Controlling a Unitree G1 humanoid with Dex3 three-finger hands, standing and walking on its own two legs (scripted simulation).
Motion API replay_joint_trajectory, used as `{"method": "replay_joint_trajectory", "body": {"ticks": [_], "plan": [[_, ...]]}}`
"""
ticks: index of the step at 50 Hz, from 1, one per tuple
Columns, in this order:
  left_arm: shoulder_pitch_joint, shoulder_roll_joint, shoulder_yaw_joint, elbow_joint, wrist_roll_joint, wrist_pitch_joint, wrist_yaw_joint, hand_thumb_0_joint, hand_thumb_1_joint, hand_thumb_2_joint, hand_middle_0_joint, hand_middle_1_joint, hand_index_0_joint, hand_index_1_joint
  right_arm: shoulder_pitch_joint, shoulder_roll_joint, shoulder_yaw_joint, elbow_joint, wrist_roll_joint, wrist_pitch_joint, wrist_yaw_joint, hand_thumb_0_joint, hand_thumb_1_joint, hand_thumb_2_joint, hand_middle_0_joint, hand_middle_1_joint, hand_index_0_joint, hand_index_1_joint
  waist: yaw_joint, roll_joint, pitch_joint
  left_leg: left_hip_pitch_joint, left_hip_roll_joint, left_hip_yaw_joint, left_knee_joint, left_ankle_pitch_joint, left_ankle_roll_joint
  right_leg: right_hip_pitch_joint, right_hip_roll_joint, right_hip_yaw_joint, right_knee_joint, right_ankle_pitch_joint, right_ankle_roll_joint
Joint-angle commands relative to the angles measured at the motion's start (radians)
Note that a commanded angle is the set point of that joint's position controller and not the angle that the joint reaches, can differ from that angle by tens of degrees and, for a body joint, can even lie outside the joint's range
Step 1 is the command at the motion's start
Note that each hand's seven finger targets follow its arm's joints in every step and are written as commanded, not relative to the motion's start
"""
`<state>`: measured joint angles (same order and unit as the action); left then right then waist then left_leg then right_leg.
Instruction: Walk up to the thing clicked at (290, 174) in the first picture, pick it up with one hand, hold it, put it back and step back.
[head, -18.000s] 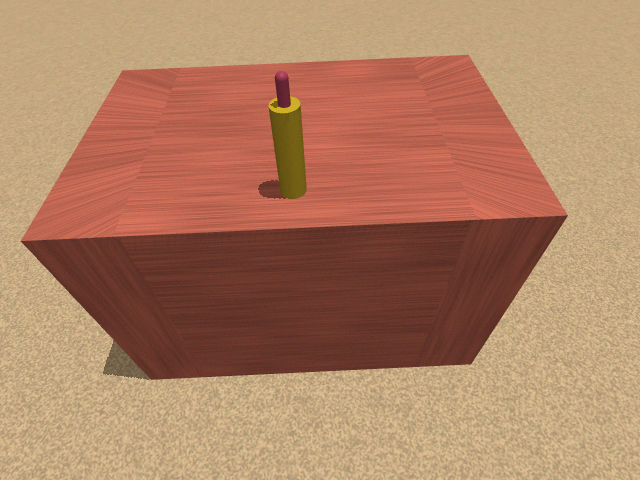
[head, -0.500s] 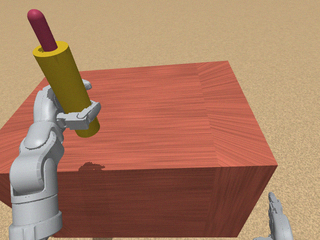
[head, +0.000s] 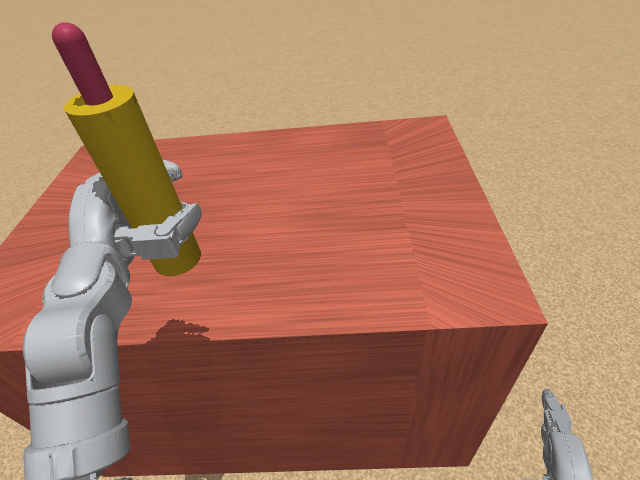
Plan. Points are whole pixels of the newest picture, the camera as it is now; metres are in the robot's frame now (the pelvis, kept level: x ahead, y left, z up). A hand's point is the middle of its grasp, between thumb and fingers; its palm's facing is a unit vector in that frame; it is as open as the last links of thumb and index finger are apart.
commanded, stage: hold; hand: left
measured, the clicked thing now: (133, 169) +0.34 +0.18 +0.28
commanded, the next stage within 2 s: crouch in 0.22 s
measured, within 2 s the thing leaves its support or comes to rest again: neither
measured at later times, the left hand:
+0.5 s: hand (159, 204) +0.33 +0.17 +0.24, palm faces +0.14 -0.99 -0.01, open 7.7 cm
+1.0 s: hand (173, 252) +0.38 +0.20 +0.13, palm faces +0.23 -0.97 -0.04, open 7.7 cm
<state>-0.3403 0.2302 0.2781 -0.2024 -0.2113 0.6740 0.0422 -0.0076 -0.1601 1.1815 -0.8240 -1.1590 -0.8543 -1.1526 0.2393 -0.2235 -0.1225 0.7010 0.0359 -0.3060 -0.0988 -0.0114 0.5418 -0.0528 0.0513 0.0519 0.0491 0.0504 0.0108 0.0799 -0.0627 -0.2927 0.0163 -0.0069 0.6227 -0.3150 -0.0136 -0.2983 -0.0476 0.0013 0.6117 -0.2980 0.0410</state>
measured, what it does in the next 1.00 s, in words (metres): stands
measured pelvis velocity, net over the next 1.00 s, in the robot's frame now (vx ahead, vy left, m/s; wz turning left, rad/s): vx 0.00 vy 0.00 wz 0.00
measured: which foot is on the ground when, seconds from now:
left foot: down 0.00-1.00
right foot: down 0.00-1.00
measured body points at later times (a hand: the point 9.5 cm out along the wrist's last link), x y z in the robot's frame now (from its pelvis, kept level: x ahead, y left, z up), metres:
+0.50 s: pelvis +0.00 +0.00 +0.00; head -0.04 -0.03 +0.45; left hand +0.32 +0.22 +0.24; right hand +0.17 -0.26 -0.08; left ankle +0.01 +0.13 -0.73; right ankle +0.02 -0.15 -0.73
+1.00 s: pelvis +0.00 +0.00 +0.00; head +0.00 +0.00 +0.45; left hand +0.36 +0.26 +0.13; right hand +0.17 -0.26 -0.07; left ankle +0.01 +0.13 -0.73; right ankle +0.02 -0.15 -0.73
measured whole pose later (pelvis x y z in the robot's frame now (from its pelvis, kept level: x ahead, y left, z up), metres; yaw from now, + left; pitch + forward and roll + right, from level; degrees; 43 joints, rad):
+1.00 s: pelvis +0.00 +0.00 +0.00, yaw +0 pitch +2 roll -1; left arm -0.34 0.29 0.27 0.23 -0.15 0.26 0.04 -0.01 -0.16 1.19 -0.84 -1.15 -0.87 -1.13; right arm 0.17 -0.22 -0.07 0.74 0.00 -0.37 -0.12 -0.01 0.55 -0.05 0.05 0.05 0.05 0.05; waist -0.04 0.02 -0.04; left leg -0.39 0.03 -0.01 0.68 -0.33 -0.02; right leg -0.38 -0.03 0.00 0.63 -0.29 0.04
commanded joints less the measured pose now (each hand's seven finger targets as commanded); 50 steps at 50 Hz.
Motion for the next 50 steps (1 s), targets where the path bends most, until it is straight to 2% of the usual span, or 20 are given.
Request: {"method": "replay_joint_trajectory", "body": {"ticks": [1,3,5,8,10,14,16,17,19,21,23,26,27,31,34,39,41,43,45,50], "plan": [[-0.481,0.22,0.083,-0.361,-0.021,-0.147,-0.014,0.0,0.315,1.295,-1.297,-1.435,-1.329,-1.428,-0.162,-0.115,-0.031,-0.162,-0.005,-0.069,-0.011,0.0,0.554,-0.049,0.05,0.051,0.05,0.051,0.016,-0.03,-0.269,0.119,-0.03,0.015,-0.086,0.204,0.011,0.055,0.046,-0.071,-0.092,0.181,-0.029],[-0.479,0.242,0.108,-0.344,-0.028,-0.155,-0.015,0.0,0.289,1.287,-1.299,-1.436,-1.33,-1.43,-0.157,-0.112,-0.028,-0.151,-0.007,-0.067,-0.017,0.0,0.552,-0.049,0.05,0.051,0.05,0.051,0.009,-0.042,-0.256,0.106,-0.032,0.017,-0.083,0.205,0.017,0.059,0.043,-0.068,-0.095,0.188,-0.026],[-0.477,0.208,0.068,-0.367,-0.032,-0.159,-0.022,0.0,0.273,1.281,-1.282,-1.427,-1.311,-1.423,-0.145,-0.114,-0.032,-0.145,-0.008,-0.072,-0.023,0.0,0.551,-0.05,0.05,0.051,0.05,0.051,-0.011,-0.043,-0.248,0.12,-0.032,0.019,-0.083,0.197,0.019,0.045,0.043,-0.066,-0.091,0.189,-0.025],[-0.473,0.241,0.099,-0.406,-0.034,-0.167,-0.015,0.0,0.316,1.291,-1.273,-1.416,-1.3,-1.413,-0.125,-0.121,-0.039,-0.141,-0.009,-0.079,-0.033,0.0,0.559,-0.049,0.05,0.051,0.05,0.051,-0.01,-0.05,-0.254,0.121,-0.036,0.02,-0.082,0.19,0.02,0.046,0.043,-0.068,-0.097,0.182,-0.022],[-0.47,0.223,0.085,-0.417,-0.035,-0.168,-0.012,0.0,0.29,1.284,-1.273,-1.418,-1.3,-1.416,-0.123,-0.094,-0.019,-0.127,-0.009,-0.086,-0.035,0.0,0.553,-0.049,0.05,0.051,0.05,0.051,-0.007,-0.032,-0.244,0.12,-0.039,0.022,-0.084,0.178,0.018,0.036,0.041,-0.066,-0.095,0.172,-0.024],[-0.55,0.246,0.08,-0.473,-0.032,-0.171,-0.007,0.0,0.277,1.283,-1.285,-1.421,-1.31,-1.421,-0.127,-0.113,-0.033,-0.14,-0.013,-0.101,-0.04,0.0,0.551,-0.051,0.05,0.051,0.05,0.051,-0.013,0.032,-0.28,0.15,-0.025,0.007,-0.09,0.207,0.003,0.033,0.047,-0.077,-0.079,0.187,-0.032],[-0.49,0.218,0.069,-0.373,-0.031,-0.154,-0.011,0.0,0.345,1.363,-1.261,-1.475,-1.285,-1.477,-0.15,-0.091,-0.008,-0.142,-0.014,-0.107,-0.04,0.0,0.548,-0.062,0.051,0.051,0.051,0.051,-0.009,-0.002,-0.224,0.121,-0.026,0.005,-0.092,0.192,0.004,0.032,0.048,-0.079,-0.083,0.171,-0.029],[-0.513,0.218,0.061,-0.414,-0.032,-0.153,-0.013,0.0,0.273,1.298,-1.291,-1.428,-1.323,-1.419,-0.165,-0.115,-0.031,-0.129,-0.015,-0.112,-0.042,0.0,0.566,-0.048,0.05,0.051,0.051,0.051,-0.006,0.018,-0.243,0.128,-0.028,0.004,-0.092,0.191,0.003,0.031,0.048,-0.078,-0.081,0.171,-0.031],[-0.531,0.207,0.063,-0.359,-0.041,-0.142,-0.02,0.0,0.322,1.312,-1.326,-1.453,-1.359,-1.443,-0.173,-0.113,-0.027,-0.128,-0.016,-0.118,-0.046,0.0,0.576,-0.044,0.05,0.051,0.051,0.051,-0.007,-0.02,-0.246,0.128,-0.032,0.009,-0.087,0.177,0.012,0.034,0.046,-0.077,-0.091,0.164,-0.027],[-0.481,0.199,0.08,-0.201,-0.047,-0.115,-0.029,0.0,0.312,1.333,-1.343,-1.475,-1.377,-1.464,-0.169,-0.086,0.004,-0.129,-0.011,-0.115,-0.042,0.0,0.579,-0.043,0.05,0.051,0.05,0.051,-0.006,-0.073,-0.207,0.096,-0.038,0.015,-0.085,0.162,0.022,0.041,0.041,-0.073,-0.107,0.16,-0.021],[-0.521,0.222,0.1,-0.129,-0.045,-0.106,-0.031,0.0,0.289,1.347,-1.357,-1.497,-1.393,-1.486,-0.161,-0.124,-0.026,-0.099,-0.01,-0.111,-0.041,0.0,0.578,-0.043,0.05,0.051,0.05,0.051,-0.005,-0.101,-0.201,0.087,-0.039,0.016,-0.09,0.164,0.023,0.027,0.039,-0.069,-0.107,0.164,-0.02],[-0.487,0.201,0.088,-0.009,-0.034,-0.106,-0.03,0.0,0.352,1.352,-1.356,-1.498,-1.395,-1.482,-0.166,-0.101,0.002,-0.121,-0.005,-0.104,-0.026,0.0,0.583,-0.04,0.05,0.051,0.05,0.051,0.016,-0.138,-0.148,0.043,-0.037,0.015,-0.109,0.136,0.022,0.019,0.04,-0.074,-0.117,0.135,-0.024],[-0.484,0.196,0.09,0.057,-0.033,-0.114,-0.03,0.0,0.343,1.349,-1.364,-1.502,-1.403,-1.485,-0.16,-0.11,-0.008,-0.125,-0.004,-0.103,-0.025,0.0,0.58,-0.041,0.05,0.051,0.05,0.051,0.002,-0.171,-0.148,0.042,-0.038,0.019,-0.103,0.133,0.028,0.018,0.038,-0.072,-0.12,0.135,-0.02],[-0.521,0.228,0.097,0.09,-0.006,-0.198,-0.02,0.0,0.323,1.316,-1.317,-1.466,-1.362,-1.444,-0.121,-0.109,-0.008,-0.154,-0.005,-0.102,-0.007,0.0,0.581,-0.04,0.05,0.051,0.05,0.051,0.006,-0.153,-0.173,0.028,-0.042,0.027,-0.101,0.122,0.027,0.013,0.034,-0.061,-0.114,0.122,-0.023],[-0.633,0.292,0.121,0.044,0.018,-0.306,-0.009,0.0,0.326,1.297,-1.283,-1.437,-1.328,-1.414,-0.098,-0.1,-0.003,-0.162,-0.013,-0.098,-0.002,0.0,0.581,-0.04,0.05,0.051,0.05,0.051,-0.004,-0.085,-0.281,0.064,-0.042,0.032,-0.075,0.164,0.026,0.036,0.027,-0.044,-0.095,0.166,-0.023],[-0.681,0.357,0.112,-0.053,0.048,-0.482,0.005,0.0,0.343,1.289,-1.249,-1.404,-1.288,-1.386,-0.155,-0.11,0.002,-0.215,-0.022,-0.123,-0.014,0.0,0.571,-0.046,0.05,0.051,0.05,0.051,-0.02,0.02,-0.424,0.116,-0.034,0.021,-0.042,0.221,0.015,0.063,0.029,-0.032,-0.061,0.224,-0.028],[-0.691,0.337,0.078,-0.065,0.049,-0.527,0.005,0.0,0.336,1.27,-1.249,-1.386,-1.281,-1.374,-0.193,-0.089,0.028,-0.181,-0.024,-0.131,-0.017,0.0,0.555,-0.051,0.05,0.051,0.05,0.051,-0.021,0.04,-0.396,0.092,-0.03,0.012,-0.04,0.2,0.012,0.045,0.032,-0.033,-0.052,0.208,-0.032],[-0.674,0.372,0.102,-0.056,0.042,-0.56,0.005,0.0,0.302,1.263,-1.246,-1.378,-1.275,-1.369,-0.228,-0.125,0.011,-0.187,-0.026,-0.137,-0.023,0.0,0.548,-0.054,0.05,0.051,0.05,0.051,-0.025,0.072,-0.44,0.096,-0.021,0.004,-0.041,0.207,0.005,0.056,0.039,-0.034,-0.043,0.214,-0.037],[-0.673,0.315,0.062,-0.046,0.03,-0.576,-0.004,0.0,0.3,1.284,-1.254,-1.385,-1.278,-1.382,-0.216,-0.094,0.036,-0.173,-0.028,-0.134,-0.025,0.0,0.552,-0.054,0.05,0.051,0.05,0.051,-0.053,0.096,-0.44,0.118,-0.015,0.005,-0.033,0.215,0.002,0.03,0.045,-0.039,-0.043,0.226,-0.039],[-0.666,0.317,0.061,0.08,0.024,-0.595,-0.02,0.0,0.3,1.293,-1.261,-1.393,-1.292,-1.385,-0.147,-0.116,0.011,-0.099,-0.034,-0.121,-0.035,0.0,0.569,-0.047,0.05,0.051,0.05,0.051,-0.097,0.058,-0.35,0.114,-0.012,0.011,-0.037,0.202,0.008,-0.019,0.05,-0.045,-0.053,0.231,-0.034]]}}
